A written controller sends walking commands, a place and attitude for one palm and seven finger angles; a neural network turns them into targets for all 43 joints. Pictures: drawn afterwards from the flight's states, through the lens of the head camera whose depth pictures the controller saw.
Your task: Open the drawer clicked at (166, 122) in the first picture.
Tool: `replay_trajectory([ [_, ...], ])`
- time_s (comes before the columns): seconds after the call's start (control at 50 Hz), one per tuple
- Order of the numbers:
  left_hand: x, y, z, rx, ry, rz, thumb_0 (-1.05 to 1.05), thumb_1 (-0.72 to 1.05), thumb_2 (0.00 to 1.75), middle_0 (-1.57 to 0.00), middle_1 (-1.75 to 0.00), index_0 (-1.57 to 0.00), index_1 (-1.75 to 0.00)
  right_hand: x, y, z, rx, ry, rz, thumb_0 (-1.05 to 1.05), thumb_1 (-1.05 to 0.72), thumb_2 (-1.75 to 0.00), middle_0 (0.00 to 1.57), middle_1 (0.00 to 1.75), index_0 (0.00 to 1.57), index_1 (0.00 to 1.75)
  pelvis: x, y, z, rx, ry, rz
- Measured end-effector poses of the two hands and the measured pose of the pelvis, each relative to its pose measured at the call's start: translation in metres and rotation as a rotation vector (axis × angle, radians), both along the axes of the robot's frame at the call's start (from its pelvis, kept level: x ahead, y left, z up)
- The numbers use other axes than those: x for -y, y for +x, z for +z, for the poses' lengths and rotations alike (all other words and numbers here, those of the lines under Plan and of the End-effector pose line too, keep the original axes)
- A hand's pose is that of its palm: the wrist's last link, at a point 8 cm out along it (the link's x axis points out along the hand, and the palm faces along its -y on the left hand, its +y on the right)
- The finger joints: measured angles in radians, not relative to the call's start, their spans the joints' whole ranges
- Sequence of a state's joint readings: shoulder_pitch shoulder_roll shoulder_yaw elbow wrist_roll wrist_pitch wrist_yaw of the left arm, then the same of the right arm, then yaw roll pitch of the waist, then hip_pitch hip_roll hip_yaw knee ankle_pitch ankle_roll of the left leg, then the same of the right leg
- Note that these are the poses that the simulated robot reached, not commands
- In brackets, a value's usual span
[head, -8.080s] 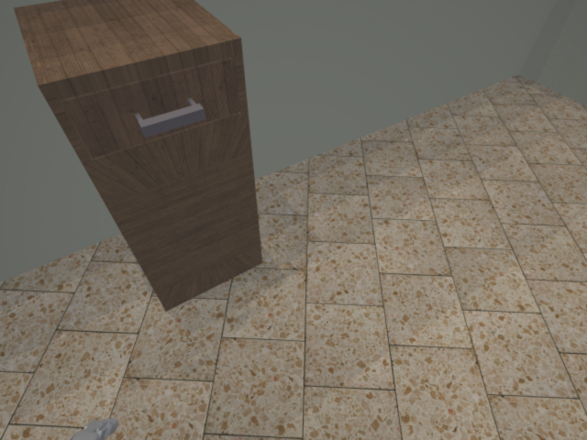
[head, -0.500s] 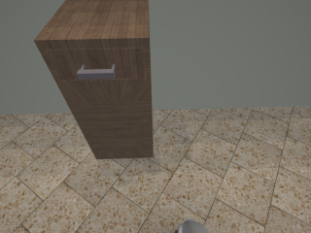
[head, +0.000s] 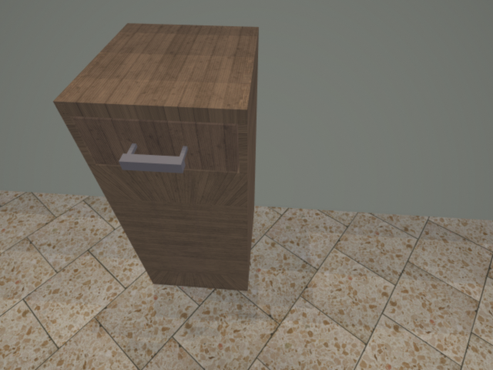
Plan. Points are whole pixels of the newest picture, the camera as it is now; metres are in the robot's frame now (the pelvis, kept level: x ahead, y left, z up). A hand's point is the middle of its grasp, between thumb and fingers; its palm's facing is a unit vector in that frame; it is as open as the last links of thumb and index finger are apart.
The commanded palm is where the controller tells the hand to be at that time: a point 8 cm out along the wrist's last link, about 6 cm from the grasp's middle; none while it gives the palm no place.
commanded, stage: come to a stop and stand still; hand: left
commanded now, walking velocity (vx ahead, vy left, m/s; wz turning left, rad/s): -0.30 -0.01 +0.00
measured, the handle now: (155, 156) +0.53 +0.26 +0.02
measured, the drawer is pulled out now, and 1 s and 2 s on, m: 0.00 0.00 0.00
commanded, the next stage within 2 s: none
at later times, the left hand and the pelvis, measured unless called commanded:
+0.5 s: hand out of the picture +0.01 +0.16 -0.16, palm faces +0.03 -0.95 -0.31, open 7.4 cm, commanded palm none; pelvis -0.03 -0.04 -0.01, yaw -1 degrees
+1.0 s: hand out of the picture -0.08 +0.13 -0.18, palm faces +0.07 -0.98 -0.18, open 7.3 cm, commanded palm none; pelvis -0.08 -0.04 +0.00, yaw +0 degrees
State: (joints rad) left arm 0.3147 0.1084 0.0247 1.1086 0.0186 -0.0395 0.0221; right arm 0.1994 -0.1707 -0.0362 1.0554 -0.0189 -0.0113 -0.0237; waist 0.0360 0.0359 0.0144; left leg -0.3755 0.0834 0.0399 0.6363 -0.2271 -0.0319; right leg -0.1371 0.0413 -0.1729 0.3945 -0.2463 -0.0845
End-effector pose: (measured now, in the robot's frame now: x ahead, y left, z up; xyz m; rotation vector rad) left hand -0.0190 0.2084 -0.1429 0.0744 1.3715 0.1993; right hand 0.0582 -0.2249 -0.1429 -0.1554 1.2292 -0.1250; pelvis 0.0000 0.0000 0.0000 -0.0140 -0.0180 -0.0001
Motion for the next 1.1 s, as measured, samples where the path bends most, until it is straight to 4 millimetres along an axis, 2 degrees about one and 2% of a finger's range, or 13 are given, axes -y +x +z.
replay_trajectory([
  [0.06,0.002,-0.005,-0.01,-0.059,-0.026,0.022,0.0,0.91,0.9,-0.2,-0.3,-0.2,-0.3,-0.009,0.021,-0.002,0.009,-0.013,0.01,0.0,-0.93,-0.9,0.2,0.3,0.19,0.3,-0.007,0.012,-0.006,0.004,-0.002,0.0],
  [0.12,0.001,-0.004,-0.014,-0.093,-0.033,0.022,0.01,0.91,0.9,-0.2,-0.3,-0.2,-0.3,-0.018,0.032,0.0,0.009,-0.015,0.019,-0.01,-0.93,-0.9,0.2,0.3,0.19,0.3,-0.009,0.016,-0.006,0.008,0.024,-0.014],
  [0.2,-0.006,0.002,-0.013,-0.107,-0.014,-0.001,0.01,0.91,0.9,-0.2,-0.3,-0.2,-0.3,-0.021,0.033,-0.005,0.008,-0.003,0.005,-0.01,-0.92,-0.89,0.2,0.3,0.2,0.3,-0.009,0.01,-0.008,0.003,0.043,-0.03],
  [0.28,-0.016,0.011,-0.005,-0.081,0.053,-0.027,0.01,0.91,0.9,-0.2,-0.3,-0.2,-0.3,-0.01,0.022,-0.014,0.002,0.014,-0.013,-0.01,-0.92,-0.89,0.2,0.3,0.2,0.3,0.0,-0.004,-0.009,-0.007,0.051,-0.037],
  [0.38,-0.018,0.017,0.006,-0.005,0.145,-0.062,0.01,0.91,0.9,-0.2,-0.3,-0.2,-0.3,0.017,-0.002,-0.03,-0.015,0.046,-0.043,-0.01,-0.92,-0.89,0.2,0.3,0.2,0.3,0.021,-0.019,-0.016,-0.003,0.054,-0.037],
  [0.5,0.001,0.018,0.019,0.044,0.147,-0.077,0.01,0.91,0.9,-0.2,-0.3,-0.2,-0.3,0.044,-0.036,-0.021,-0.065,0.043,-0.075,0.0,-0.91,-0.89,0.2,0.3,0.2,0.3,0.038,-0.027,-0.005,-0.003,0.06,-0.025],
  [0.62,0.025,0.021,0.014,0.092,0.097,-0.082,0.01,0.92,0.9,-0.2,-0.3,-0.2,-0.3,0.055,-0.074,-0.015,-0.125,0.019,-0.075,0.0,-0.91,-0.9,0.2,0.3,0.19,0.3,0.048,-0.039,-0.002,-0.017,0.043,-0.01],
  [0.7,0.029,0.011,0.004,0.1,0.067,-0.055,0.01,0.93,0.9,-0.2,-0.3,-0.2,-0.3,0.053,-0.098,-0.015,-0.163,-0.001,-0.052,0.0,-0.91,-0.9,0.2,0.3,0.19,0.3,0.049,-0.049,-0.006,-0.02,0.015,0.013],
  [0.82,0.029,-0.019,0.0,0.061,0.043,-0.021,0.0,0.94,0.9,-0.2,-0.3,-0.2,-0.3,0.041,-0.131,-0.006,-0.206,0.002,-0.035,0.0,-0.91,-0.9,0.2,0.3,0.19,0.3,0.05,-0.063,0.0,0.007,0.015,0.006],
  [0.98,0.028,-0.067,-0.002,-0.044,0.009,-0.019,0.01,0.92,0.9,-0.2,-0.3,-0.2,-0.3,0.022,-0.173,-0.003,-0.253,0.02,-0.065,0.0,-0.91,-0.9,0.2,0.3,0.19,0.3,0.04,-0.076,0.002,0.01,0.008,-0.007],
  [1.1,0.027,-0.091,-0.004,-0.098,-0.019,-0.01,0.01,0.91,0.9,-0.2,-0.3,-0.2,-0.3,0.006,-0.202,0.001,-0.31,0.026,-0.083,0.0,-0.91,-0.9,0.2,0.3,0.19,0.3,0.029,-0.081,0.003,-0.004,0.01,-0.01],
])
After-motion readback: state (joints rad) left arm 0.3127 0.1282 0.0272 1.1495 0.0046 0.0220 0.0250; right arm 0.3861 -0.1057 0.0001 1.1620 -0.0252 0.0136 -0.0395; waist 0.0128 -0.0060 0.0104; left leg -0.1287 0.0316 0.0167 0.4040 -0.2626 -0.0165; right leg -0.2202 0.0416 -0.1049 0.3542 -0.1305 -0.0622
